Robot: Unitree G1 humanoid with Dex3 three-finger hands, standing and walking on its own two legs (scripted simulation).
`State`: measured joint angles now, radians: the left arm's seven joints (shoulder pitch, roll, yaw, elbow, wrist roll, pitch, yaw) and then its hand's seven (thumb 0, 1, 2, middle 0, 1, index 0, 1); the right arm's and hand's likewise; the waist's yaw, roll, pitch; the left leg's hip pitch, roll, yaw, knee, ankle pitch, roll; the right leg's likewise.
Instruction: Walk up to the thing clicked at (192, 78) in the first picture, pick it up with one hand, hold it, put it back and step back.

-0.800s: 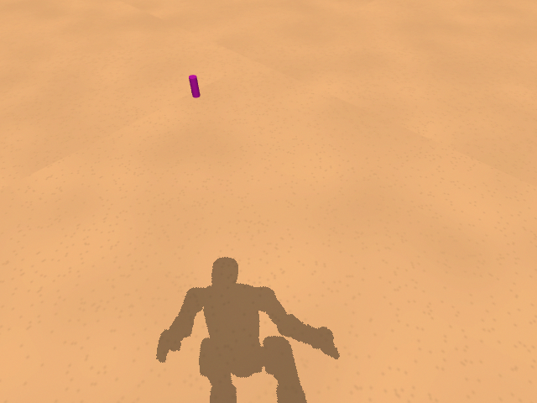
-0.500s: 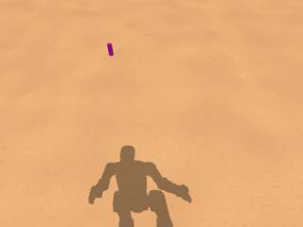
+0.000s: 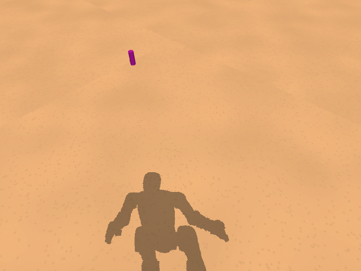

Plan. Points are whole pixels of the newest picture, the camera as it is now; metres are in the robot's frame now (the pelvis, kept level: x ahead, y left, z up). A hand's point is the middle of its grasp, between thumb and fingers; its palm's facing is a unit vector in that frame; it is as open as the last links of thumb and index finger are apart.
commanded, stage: stand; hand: left
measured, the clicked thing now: (132, 57) +2.14 +0.50 -0.71
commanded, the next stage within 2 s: walk up in 0.32 s
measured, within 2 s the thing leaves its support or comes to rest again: neither
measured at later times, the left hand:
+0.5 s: hand out of the picture +0.07 +0.30 -0.15, palm faces -0.17 -0.90 -0.41, open 7.3 cm
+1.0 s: hand (64, 159) +0.47 +0.39 -0.11, palm faces -0.48 -0.72 -0.51, open 7.3 cm
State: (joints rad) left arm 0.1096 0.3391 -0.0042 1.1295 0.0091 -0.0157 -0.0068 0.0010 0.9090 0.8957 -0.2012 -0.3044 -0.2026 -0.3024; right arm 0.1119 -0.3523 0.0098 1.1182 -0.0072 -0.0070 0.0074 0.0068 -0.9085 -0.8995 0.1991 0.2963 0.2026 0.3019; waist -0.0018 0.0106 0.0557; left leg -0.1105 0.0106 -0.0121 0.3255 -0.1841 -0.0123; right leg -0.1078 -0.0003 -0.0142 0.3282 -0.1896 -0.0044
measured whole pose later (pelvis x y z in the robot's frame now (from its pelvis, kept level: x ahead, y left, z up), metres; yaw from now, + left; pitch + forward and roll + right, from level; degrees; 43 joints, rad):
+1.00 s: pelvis +0.22 +0.16 -0.01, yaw -27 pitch +1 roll +0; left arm 0.22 0.51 0.06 0.95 -0.02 -0.02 -0.04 0.00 0.91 0.90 -0.20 -0.30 -0.20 -0.30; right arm 0.31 -0.48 -0.12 0.81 -0.05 0.03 0.13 0.01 -0.91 -0.90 0.20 0.30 0.20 0.30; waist -0.12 0.05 -0.01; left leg -0.03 -0.05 0.19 0.33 -0.32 0.08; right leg -0.57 -0.11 -0.10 0.83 -0.24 0.00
